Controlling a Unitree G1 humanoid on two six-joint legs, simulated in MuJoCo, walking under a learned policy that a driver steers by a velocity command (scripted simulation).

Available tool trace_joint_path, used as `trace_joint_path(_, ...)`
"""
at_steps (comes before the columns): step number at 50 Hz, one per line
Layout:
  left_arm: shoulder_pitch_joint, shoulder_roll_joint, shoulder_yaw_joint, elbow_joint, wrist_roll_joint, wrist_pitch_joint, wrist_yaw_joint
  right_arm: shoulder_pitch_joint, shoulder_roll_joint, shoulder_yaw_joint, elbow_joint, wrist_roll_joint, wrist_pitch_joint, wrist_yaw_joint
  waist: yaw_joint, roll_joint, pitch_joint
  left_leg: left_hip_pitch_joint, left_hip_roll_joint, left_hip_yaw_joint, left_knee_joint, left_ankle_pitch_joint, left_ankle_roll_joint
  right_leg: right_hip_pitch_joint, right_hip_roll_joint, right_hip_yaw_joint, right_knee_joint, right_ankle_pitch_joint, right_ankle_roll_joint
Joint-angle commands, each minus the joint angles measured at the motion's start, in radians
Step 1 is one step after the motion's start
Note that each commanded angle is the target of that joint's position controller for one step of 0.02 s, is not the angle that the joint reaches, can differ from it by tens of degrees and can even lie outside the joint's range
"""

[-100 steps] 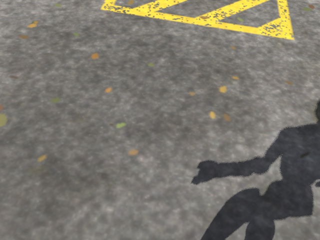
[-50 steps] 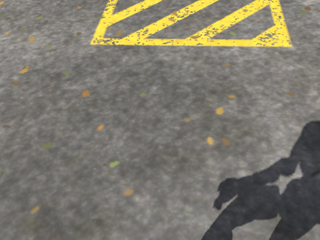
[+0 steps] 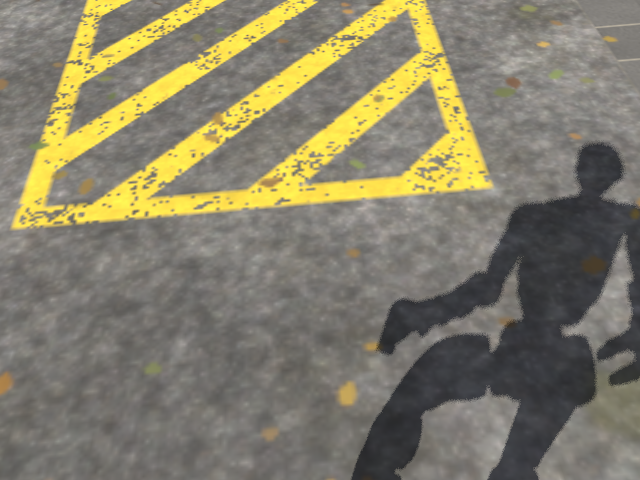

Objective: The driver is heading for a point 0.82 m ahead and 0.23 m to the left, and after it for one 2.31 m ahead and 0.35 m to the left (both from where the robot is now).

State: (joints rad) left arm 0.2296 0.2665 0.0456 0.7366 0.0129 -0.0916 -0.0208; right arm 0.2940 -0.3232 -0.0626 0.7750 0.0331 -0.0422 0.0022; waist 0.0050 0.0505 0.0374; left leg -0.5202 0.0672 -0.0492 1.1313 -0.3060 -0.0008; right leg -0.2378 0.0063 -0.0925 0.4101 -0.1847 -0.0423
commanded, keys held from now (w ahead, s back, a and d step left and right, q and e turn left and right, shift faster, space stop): w+q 0.76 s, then w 0.24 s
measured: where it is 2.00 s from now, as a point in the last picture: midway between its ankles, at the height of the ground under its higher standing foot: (237, 363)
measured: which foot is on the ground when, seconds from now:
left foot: up 0.00-0.34, down 0.36-0.84, up 0.86-1.00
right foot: down 0.00-0.36, up 0.38-0.80, down 0.82-1.00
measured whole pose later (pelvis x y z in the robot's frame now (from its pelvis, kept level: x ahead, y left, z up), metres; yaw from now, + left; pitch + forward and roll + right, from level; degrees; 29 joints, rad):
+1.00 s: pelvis +0.55 +0.11 +0.00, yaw +32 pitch +1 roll -1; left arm 0.25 0.27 0.05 0.75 0.01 -0.10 -0.03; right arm 0.29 -0.30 -0.05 0.71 0.02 -0.04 -0.01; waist 0.01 0.04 0.02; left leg -0.47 0.01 -0.08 1.14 -0.35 0.02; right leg -0.27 0.05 -0.01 0.42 -0.18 -0.04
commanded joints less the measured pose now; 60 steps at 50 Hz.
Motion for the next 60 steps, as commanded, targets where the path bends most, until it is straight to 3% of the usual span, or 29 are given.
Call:
trace_joint_path(1,-0.026,0.117,0.037,-0.036,0.002,-0.035,0.006,0.018,-0.034,-0.015,-0.069,-0.005,0.013,0.0,-0.013,-0.13,-0.023,-0.138,0.065,-0.065,-0.015,0.103,-0.01,0.109,-0.276,0.196,-0.267,0.171,-0.152)
trace_joint_path(7,0.016,0.167,0.054,0.009,-0.004,-0.022,0.026,-0.147,-0.002,0.002,-0.128,-0.01,0.004,0.03,0.038,-0.086,0.035,-0.149,0.048,-0.005,-0.338,0.346,-0.006,0.163,-0.255,0.006,-0.294,0.245,-0.132)
trace_joint_path(12,0.097,0.204,0.068,0.051,-0.026,0.01,0.028,-0.291,-0.001,0.009,-0.203,-0.009,0.003,0.059,0.082,-0.075,0.078,-0.186,0.026,0.07,-0.48,0.285,0.04,0.312,-0.294,-0.063,-0.241,0.338,-0.112)
trace_joint_path(15,0.088,0.242,0.078,0.051,-0.036,0.033,0.037,-0.262,-0.038,-0.01,-0.225,-0.011,0.009,0.067,0.031,-0.124,0.011,-0.062,-0.052,0.147,-0.499,0.147,0.094,0.37,-0.296,-0.108,-0.078,0.766,-0.081)
trace_joint_path(16,0.081,0.255,0.082,0.047,-0.039,0.041,0.041,-0.186,-0.068,-0.027,-0.214,-0.01,0.013,0.065,-0.018,-0.139,-0.043,0.044,-0.093,0.17,-0.498,0.103,0.119,0.366,-0.288,-0.121,0.046,0.908,-0.071)
trace_joint_path(17,0.066,0.255,0.08,0.041,-0.044,0.047,0.044,-0.047,-0.112,-0.054,-0.181,-0.007,0.017,0.055,-0.101,-0.129,-0.119,0.244,-0.134,0.175,-0.554,0.138,0.153,0.298,-0.261,-0.144,0.235,0.919,-0.045)
trace_joint_path(18,0.068,0.229,0.068,0.028,-0.033,0.041,0.049,0.122,-0.18,-0.089,-0.139,-0.006,0.028,0.036,-0.182,-0.069,-0.204,0.552,-0.091,0.057,-0.591,0.172,0.2,0.077,-0.223,-0.144,0.51,0.684,-0.002)
trace_joint_path(19,0.167,0.069,0.018,-0.03,0.012,0.017,0.032,0.099,-0.298,-0.105,-0.14,0.001,0.024,0.023,-0.054,0.21,-0.27,0.906,0.185,-0.486,-0.632,0.084,0.38,-0.409,-0.028,-0.087,0.878,-0.325,0.067)
trace_joint_path(20,0.083,0.129,0.019,-0.046,-0.017,-0.024,0.019,0.131,-0.232,-0.082,-0.176,-0.009,0.006,0.028,-0.12,0.101,-0.429,0.971,0.279,-0.801,-0.802,-0.075,0.451,-0.53,0.025,0.167,1.01,-0.429,0.063)
trace_joint_path(21,-0.036,0.187,0.035,-0.082,-0.058,-0.044,0.011,0.1,-0.172,-0.065,-0.162,-0.017,-0.009,0.033,-0.142,0.038,-0.279,0.876,0.248,-0.653,-0.844,-0.014,0.387,-0.608,-0.028,0.192,0.986,-0.325,0.043)
trace_joint_path(22,-0.049,0.173,0.029,-0.091,-0.053,-0.055,0.015,0.044,-0.147,-0.057,-0.16,-0.014,-0.017,0.032,-0.093,-0.018,-0.179,0.729,0.204,-0.526,-0.844,0.076,0.35,-0.582,-0.07,0.186,0.893,-0.235,0.031)
trace_joint_path(23,-0.042,0.172,0.032,-0.076,-0.025,-0.055,0.023,-0.025,-0.115,-0.047,-0.169,-0.013,-0.019,0.03,-0.047,-0.05,-0.118,0.59,0.162,-0.427,-0.849,0.193,0.322,-0.518,-0.101,0.182,0.805,-0.188,0.039)
trace_joint_path(24,-0.018,0.182,0.038,-0.07,-0.01,-0.046,0.024,-0.064,-0.092,-0.038,-0.185,-0.026,-0.021,0.025,-0.012,-0.027,-0.099,0.494,0.133,-0.367,-0.867,0.291,0.314,-0.442,-0.121,0.19,0.757,-0.151,0.049)
trace_joint_path(27,-0.001,0.147,0.033,-0.068,0.004,-0.015,0.023,-0.074,-0.107,-0.041,-0.178,-0.024,-0.026,0.012,0.018,-0.025,-0.073,0.349,0.099,-0.282,-0.905,0.429,0.317,-0.367,-0.117,0.16,0.642,-0.104,0.096)
trace_joint_path(32,-0.192,0.085,0.005,-0.117,0.0,-0.012,0.015,-0.009,-0.143,-0.052,-0.142,-0.012,-0.013,-0.014,-0.051,0.016,-0.028,0.243,0.007,-0.18,-0.891,0.319,0.238,-0.286,-0.047,0.134,0.259,0.216,0.126)
trace_joint_path(36,-0.268,0.12,0.016,-0.142,-0.021,-0.026,-0.002,0.055,-0.144,-0.053,-0.111,-0.003,-0.003,-0.019,-0.077,0.038,-0.031,0.305,0.044,-0.275,-0.829,0.201,0.21,-0.231,-0.014,0.168,0.119,0.256,0.107)
trace_joint_path(38,-0.25,0.148,0.029,-0.142,-0.023,-0.033,-0.006,0.054,-0.137,-0.053,-0.108,-0.005,0.001,-0.022,-0.057,0.061,-0.033,0.359,0.072,-0.34,-0.771,0.183,0.194,-0.207,-0.016,0.186,0.091,0.182,0.081)
trace_joint_path(40,-0.142,0.163,0.043,-0.111,-0.02,-0.041,-0.005,0.038,-0.113,-0.046,-0.106,-0.012,0.005,-0.022,-0.001,0.083,-0.06,0.376,0.065,-0.342,-0.689,0.239,0.167,-0.087,-0.016,0.153,0.051,0.143,0.037)
trace_joint_path(41,-0.046,0.19,0.057,-0.093,-0.008,-0.046,0.0,0.05,-0.067,-0.03,-0.106,-0.019,0.003,-0.018,0.042,0.06,-0.134,0.352,0.012,-0.295,-0.546,0.281,0.136,0.075,-0.057,0.173,0.043,0.135,-0.002)
trace_joint_path(42,0.092,0.238,0.067,-0.082,0.005,-0.046,0.007,0.083,-0.009,-0.006,-0.12,-0.039,0.002,-0.017,0.082,-0.075,-0.28,0.234,-0.058,-0.21,-0.259,0.083,0.097,0.317,-0.226,0.361,0.053,0.09,-0.063)
trace_joint_path(43,0.158,0.308,0.088,-0.03,0.009,-0.033,-0.007,0.225,0.022,0.004,-0.135,0.003,-0.009,-0.016,0.013,-0.43,-0.338,-0.115,-0.176,-0.115,0.037,-0.29,0.037,0.544,-0.399,0.857,-0.088,-0.195,-0.225)
trace_joint_path(44,0.133,0.204,0.065,-0.046,-0.018,-0.032,-0.014,0.192,-0.083,-0.013,-0.103,0.012,-0.01,-0.02,0.045,-0.273,-0.246,-0.227,-0.114,-0.166,0.145,-0.253,0.027,0.499,-0.389,0.901,-0.138,-0.413,-0.209)
trace_joint_path(45,0.09,0.151,0.05,-0.051,-0.021,-0.027,-0.011,0.074,-0.125,-0.025,-0.117,0.005,-0.009,-0.019,0.067,-0.178,-0.132,-0.251,-0.083,-0.146,0.159,-0.16,0.027,0.393,-0.349,0.733,-0.141,-0.368,-0.172)
trace_joint_path(46,0.046,0.14,0.042,-0.057,-0.009,-0.021,-0.01,0.01,-0.114,-0.022,-0.13,-0.009,-0.009,-0.021,0.052,-0.11,-0.083,-0.222,-0.052,-0.112,0.134,-0.097,0.025,0.292,-0.306,0.617,-0.149,-0.239,-0.156)
trace_joint_path(47,0.023,0.124,0.037,-0.049,-0.005,-0.018,-0.008,-0.033,-0.099,-0.022,-0.143,-0.021,-0.014,-0.018,0.041,-0.1,-0.038,-0.213,-0.025,-0.103,0.077,-0.052,0.024,0.219,-0.274,0.54,-0.165,-0.121,-0.162)
trace_joint_path(48,0.015,0.112,0.03,-0.044,0.001,-0.02,-0.004,-0.032,-0.081,-0.02,-0.145,-0.021,-0.016,-0.012,0.018,-0.125,-0.034,-0.167,0.002,-0.092,0.033,-0.02,0.025,0.173,-0.245,0.477,-0.183,-0.04,-0.155)
trace_joint_path(50,0.026,0.106,0.028,-0.028,-0.009,-0.024,-0.002,-0.018,-0.046,-0.012,-0.138,-0.019,-0.015,-0.004,0.006,-0.155,-0.046,-0.132,0.017,-0.055,-0.038,-0.007,0.016,0.147,-0.223,0.408,-0.213,0.058,-0.17)
trace_joint_path(54,0.058,0.162,0.041,0.004,-0.023,-0.02,0.006,-0.127,-0.004,0.01,-0.169,-0.03,-0.022,0.002,0.031,-0.125,-0.018,-0.151,0.036,-0.015,-0.268,0.12,-0.007,0.137,-0.223,0.31,-0.267,0.155,-0.189)
trace_joint_path(60,0.153,0.185,0.041,0.066,-0.033,0.018,0.016,-0.278,-0.001,0.013,-0.201,-0.031,-0.049,0.022,0.07,-0.136,-0.011,0.022,-0.05,0.029,-0.564,0.339,-0.015,0.134,-0.183,0.218,-0.175,0.446,-0.135)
